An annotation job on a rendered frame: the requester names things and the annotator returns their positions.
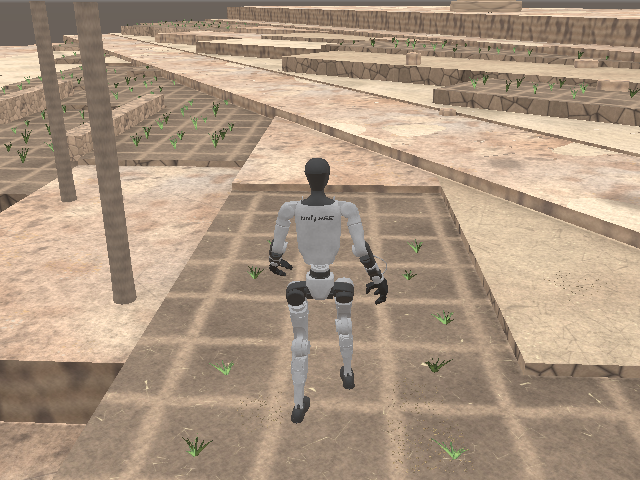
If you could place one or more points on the left robot hand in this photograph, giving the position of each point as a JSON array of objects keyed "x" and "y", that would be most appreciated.
[{"x": 283, "y": 263}]

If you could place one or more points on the robot head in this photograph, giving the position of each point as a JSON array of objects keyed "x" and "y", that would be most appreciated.
[{"x": 317, "y": 171}]

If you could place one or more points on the robot left forearm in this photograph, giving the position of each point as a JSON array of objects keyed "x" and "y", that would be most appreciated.
[{"x": 274, "y": 258}]

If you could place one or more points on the right robot foot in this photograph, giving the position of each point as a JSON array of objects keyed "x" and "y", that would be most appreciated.
[{"x": 348, "y": 382}]

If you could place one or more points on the right robot hand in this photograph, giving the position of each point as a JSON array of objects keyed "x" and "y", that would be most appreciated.
[{"x": 382, "y": 290}]

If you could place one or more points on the robot right forearm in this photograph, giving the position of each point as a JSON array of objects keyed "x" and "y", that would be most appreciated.
[{"x": 371, "y": 266}]

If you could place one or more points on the right robot upper arm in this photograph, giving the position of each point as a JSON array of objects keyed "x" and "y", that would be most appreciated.
[{"x": 350, "y": 211}]

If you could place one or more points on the left robot upper arm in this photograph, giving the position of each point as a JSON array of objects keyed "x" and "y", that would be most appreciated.
[{"x": 286, "y": 212}]

